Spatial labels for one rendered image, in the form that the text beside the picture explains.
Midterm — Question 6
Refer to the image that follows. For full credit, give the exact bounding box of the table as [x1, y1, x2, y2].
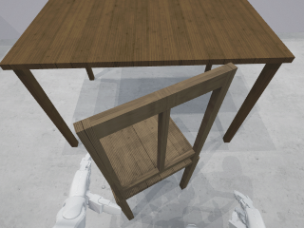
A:
[0, 0, 295, 147]

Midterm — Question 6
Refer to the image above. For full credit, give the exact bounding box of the left robot forearm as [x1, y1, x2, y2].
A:
[52, 196, 87, 228]

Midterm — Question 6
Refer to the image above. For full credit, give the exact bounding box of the left robot hand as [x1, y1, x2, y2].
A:
[68, 152, 122, 215]

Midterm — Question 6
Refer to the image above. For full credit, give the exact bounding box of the right robot hand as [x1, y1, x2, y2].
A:
[228, 190, 266, 228]

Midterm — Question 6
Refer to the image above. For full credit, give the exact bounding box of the chair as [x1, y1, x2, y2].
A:
[73, 63, 238, 220]

